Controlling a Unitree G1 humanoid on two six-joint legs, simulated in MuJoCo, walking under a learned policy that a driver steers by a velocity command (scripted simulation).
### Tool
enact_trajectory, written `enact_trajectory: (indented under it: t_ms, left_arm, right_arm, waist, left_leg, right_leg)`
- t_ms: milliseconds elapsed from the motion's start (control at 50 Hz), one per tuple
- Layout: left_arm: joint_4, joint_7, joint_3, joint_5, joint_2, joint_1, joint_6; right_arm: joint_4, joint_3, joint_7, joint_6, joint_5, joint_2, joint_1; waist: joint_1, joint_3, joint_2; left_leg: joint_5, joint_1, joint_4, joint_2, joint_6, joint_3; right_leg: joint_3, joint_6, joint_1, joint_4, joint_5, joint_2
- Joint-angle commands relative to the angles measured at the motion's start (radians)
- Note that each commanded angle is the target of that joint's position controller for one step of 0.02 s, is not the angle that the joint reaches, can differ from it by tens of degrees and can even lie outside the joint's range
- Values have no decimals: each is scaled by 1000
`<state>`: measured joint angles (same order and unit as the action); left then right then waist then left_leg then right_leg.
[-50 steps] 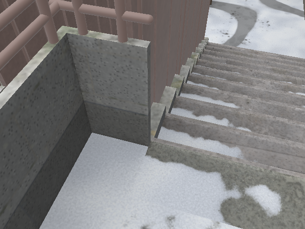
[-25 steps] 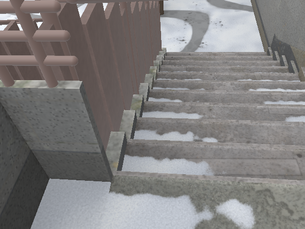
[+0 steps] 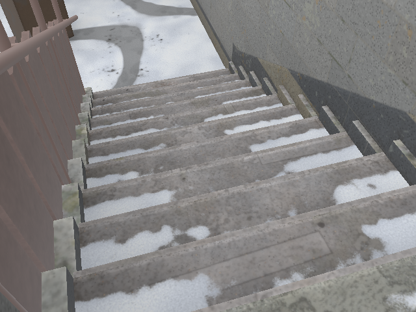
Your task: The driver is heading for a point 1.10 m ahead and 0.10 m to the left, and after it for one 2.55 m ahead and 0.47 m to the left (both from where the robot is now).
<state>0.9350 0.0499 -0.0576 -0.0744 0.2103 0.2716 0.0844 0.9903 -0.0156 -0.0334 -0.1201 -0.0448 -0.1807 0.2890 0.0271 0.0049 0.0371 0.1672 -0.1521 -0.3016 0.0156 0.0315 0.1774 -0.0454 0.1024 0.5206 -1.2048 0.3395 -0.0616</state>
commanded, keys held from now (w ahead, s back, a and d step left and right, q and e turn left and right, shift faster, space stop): w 1.00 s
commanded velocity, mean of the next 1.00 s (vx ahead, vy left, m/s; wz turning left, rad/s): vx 0.50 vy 0.00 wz -0.12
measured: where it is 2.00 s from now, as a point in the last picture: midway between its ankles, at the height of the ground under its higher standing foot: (215, 227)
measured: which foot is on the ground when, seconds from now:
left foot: down 0.00-0.30, up 0.32-0.74, down 0.76-1.00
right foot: up 0.00-0.26, down 0.28-0.80, up 0.82-1.00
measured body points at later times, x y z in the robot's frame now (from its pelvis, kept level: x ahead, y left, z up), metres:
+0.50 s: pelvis +0.25 -0.07 +0.00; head +0.27 -0.07 +0.45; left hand +0.26 +0.19 -0.14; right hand +0.28 -0.33 -0.15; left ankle +0.26 +0.07 -0.67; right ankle +0.26 -0.14 -0.74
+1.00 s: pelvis +0.48 -0.03 -0.02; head +0.49 -0.02 +0.43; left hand +0.61 +0.23 -0.15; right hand +0.36 -0.28 -0.16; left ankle +0.41 +0.04 -0.74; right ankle +0.53 -0.17 -0.68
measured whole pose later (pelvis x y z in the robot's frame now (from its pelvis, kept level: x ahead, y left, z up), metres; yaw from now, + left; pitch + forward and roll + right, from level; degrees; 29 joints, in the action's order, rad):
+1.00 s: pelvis +0.48 -0.03 -0.02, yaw -3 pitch -2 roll +0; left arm 0.92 0.00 -0.08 -0.04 0.25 0.15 0.00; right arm 1.06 -0.06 0.00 -0.08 -0.02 -0.23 0.53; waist 0.04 -0.05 0.01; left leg 0.45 -0.12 -0.61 0.03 0.08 0.10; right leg -0.02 0.07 0.61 -1.12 0.21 -0.01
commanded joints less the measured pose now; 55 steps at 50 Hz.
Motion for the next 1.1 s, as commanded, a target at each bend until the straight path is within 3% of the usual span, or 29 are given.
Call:
enact_trajectory:
  t_ms: [20, 80, 140, 200, 220, 240, 280, 300, 320, 340, 380, 440, 500, 580, 620, 680, 740, 780, 800, 820, 840, 860, 880, 900, 980, 1000, 1040, 1060, 1100]
  left_arm:
    - [-74, 29, 23, 5, -39, -37, -13]
    - [-99, 34, 31, 7, -45, -100, -39]
    - [-121, 22, 28, 19, 14, -153, -41]
    - [-132, 8, 23, 18, 32, -253, -39]
    - [-139, -9, 12, 58, 52, -272, -38]
    - [-140, -18, 17, 44, 38, -281, -32]
    - [-78, -30, -5, 37, 53, -62, -24]
    - [-16, -37, -29, 24, 114, 167, -17]
    - [3, -52, -59, 30, 247, 278, -19]
    - [3, -51, -69, 60, 268, 262, -26]
    - [-14, -48, -42, 58, 144, 131, -17]
    - [-11, -58, -12, 63, 45, 55, 4]
    - [11, -63, -17, 64, 87, 107, 28]
    - [24, -62, -11, 63, 114, 136, 20]
    - [39, -57, -13, 46, 132, 175, 19]
    - [52, -59, -3, 49, 112, 217, 10]
    - [43, -70, -12, 34, 134, 193, 1]
    - [29, -71, -19, 52, 156, 86, -9]
    - [14, -69, -21, 74, 140, 43, -10]
    - [-10, -66, -12, 64, 54, 70, 1]
    - [-41, -69, -11, 79, 62, 133, 17]
    - [-41, -74, -25, 83, 107, 66, 7]
    - [-30, -79, -41, 81, 146, 31, -10]
    - [-32, -72, -44, 70, 131, -3, -29]
    - [-32, -41, -23, 21, 61, -66, -103]
    - [-26, -39, -22, 22, 64, -63, -106]
    - [-89, -38, -26, 43, 84, -256, -77]
    - [-105, -33, -20, 36, 78, -323, -64]
    - [-114, -12, -4, 40, 47, -328, -50]
  right_arm:
    - [-22, 4, 0, -34, 2, -18, 23]
    - [15, 0, 51, -42, -24, -64, 79]
    - [5, -9, 79, -38, -18, -109, 59]
    - [56, -15, 67, -13, -19, -126, 178]
    - [65, -36, 47, 18, 48, -154, 189]
    - [75, -30, 36, 31, 56, -143, 247]
    - [95, -29, 26, 52, 37, -149, 264]
    - [60, -23, 29, 55, 29, -127, 222]
    - [5, -10, 43, 51, 42, -31, 249]
    - [-12, -36, 40, 44, 48, -106, 193]
    - [-37, -34, 38, 29, 58, -87, 103]
    - [-18, -45, 41, 67, 26, -70, 123]
    - [-49, -45, 41, 108, 26, -58, 43]
    - [-100, -26, 62, 115, 17, -55, -96]
    - [-71, -36, 62, 115, 15, -99, -48]
    - [-103, -42, 54, 106, 2, -134, -118]
    - [-90, -60, 43, 96, -2, -154, -52]
    - [23, -77, 38, 82, 4, -154, 273]
    - [71, -97, 41, 69, 5, -203, 428]
    - [60, -99, 51, 62, 23, -248, 388]
    - [24, -89, 58, 56, 48, -268, 325]
    - [10, -88, 59, 47, 42, -247, 261]
    - [-10, -68, 59, 39, 35, -185, 184]
    - [-24, -66, 49, 33, 26, -184, 131]
    - [18, -75, 24, 19, 28, -213, 191]
    - [13, -67, 28, 13, 29, -199, 226]
    - [35, -43, 24, -12, 29, -130, 298]
    - [42, -42, 24, -20, 26, -130, 324]
    - [15, -35, 27, -22, 29, -127, 238]
  waist:
    - [-17, -48, -88]
    - [-41, -57, -97]
    - [-46, -44, -101]
    - [-2, -66, -85]
    - [-3, -123, -99]
    - [24, -125, -121]
    - [-81, -67, -100]
    - [-177, 72, -40]
    - [-170, 197, 249]
    - [-169, 221, 132]
    - [-99, 75, 43]
    - [-10, 7, 29]
    - [10, -50, 5]
    - [-8, -62, 30]
    - [-8, -29, 40]
    - [-30, -95, 10]
    - [-5, -103, 11]
    - [143, -8, -8]
    - [232, 6, -165]
    - [150, -34, -373]
    - [66, -52, -315]
    - [40, -123, -196]
    - [-1, -194, -42]
    - [-39, -197, -5]
    - [-58, -148, -117]
    - [-47, -126, -76]
    - [20, -162, -83]
    - [49, -165, -104]
    - [30, -126, -60]
  left_leg:
    - [-278, 25, 250, -270, 213, -139]
    - [-448, -24, 247, -269, 218, -73]
    - [-539, 62, 196, -287, 217, -51]
    - [-415, 187, 171, -304, 189, -46]
    - [-325, 167, 96, -252, 121, 10]
    - [-336, 116, 51, -263, 114, -7]
    - [-529, 45, -233, -250, 106, 28]
    - [-344, -118, -517, -201, 68, 46]
    - [337, -440, -908, -34, 20, 46]
    - [368, -529, -1020, -36, 34, -149]
    - [211, -520, -1019, -112, 50, -192]
    - [158, -361, -851, -143, 36, -205]
    - [90, -364, -715, -134, 17, -189]
    - [-87, -282, -524, -91, 3, -136]
    - [-189, -248, -643, -80, 16, -126]
    - [-90, -365, -642, -109, 40, -151]
    - [57, -322, -575, -101, 64, -140]
    - [74, 91, -457, -10, 82, -51]
    - [-15, 235, -266, -65, 115, -137]
    - [-72, 275, -138, -272, 167, -492]
    - [-227, 255, 3, -389, 260, -731]
    - [-125, 165, 12, -445, 300, -746]
    - [-128, 37, -37, -409, 285, -653]
    - [-140, -38, -55, -357, 248, -558]
    - [-224, -115, -40, -264, 204, -383]
    - [-235, -77, -52, -241, 196, -347]
    - [-49, 86, -69, -183, 159, -333]
    - [-40, 101, -81, -181, 163, -329]
    - [144, -109, -95, -125, 132, -255]
  right_leg:
    - [-11, -6, 85, 209, -49, -80]
    - [28, -11, 5, 396, -171, -65]
    - [19, -20, 28, 481, -264, -50]
    - [32, -24, 68, 568, -239, -31]
    - [169, -23, 45, 577, -201, 33]
    - [179, -20, -46, 603, -138, 42]
    - [200, 17, -326, 678, -72, 109]
    - [35, 68, -599, 701, -41, -1]
    - [-449, 164, -811, 881, 108, -300]
    - [-586, 201, -797, 942, -52, -336]
    - [-319, 166, -592, 928, -286, -268]
    - [-154, 109, -369, 1005, -340, -189]
    - [-87, 123, -321, 1053, -376, -168]
    - [25, 98, -294, 1056, -476, -109]
    - [31, 109, -325, 999, -523, -144]
    - [5, 125, -399, 941, -458, -175]
    - [-6, 121, -442, 789, -587, -190]
    - [73, 80, -261, 442, -781, -102]
    - [141, 23, -112, 41, -552, 23]
    - [88, -4, 164, -313, 167, 160]
    - [-53, 0, 311, -302, 168, 169]
    - [-57, -15, 359, -293, 129, 109]
    - [-74, -27, 319, -200, 79, 58]
    - [-84, -35, 251, -88, 19, 44]
    - [35, -35, 95, 85, -211, 35]
    - [70, -33, 122, 98, -278, 42]
    - [29, -36, 325, 306, -402, 26]
    - [55, -39, 313, 386, -485, 29]
    - [112, -38, 5, 586, -800, 48]
Next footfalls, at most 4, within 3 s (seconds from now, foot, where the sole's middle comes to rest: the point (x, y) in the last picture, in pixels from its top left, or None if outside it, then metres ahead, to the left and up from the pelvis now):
0.28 right None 0.30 -0.14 -0.78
0.76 left None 0.45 0.04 -0.78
1.28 right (250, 260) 0.77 -0.14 -0.94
1.86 left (186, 220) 1.06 0.12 -1.10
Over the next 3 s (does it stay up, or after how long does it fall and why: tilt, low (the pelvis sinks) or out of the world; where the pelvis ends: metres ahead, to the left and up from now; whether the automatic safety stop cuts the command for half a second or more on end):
stays up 1.59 0.20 -0.64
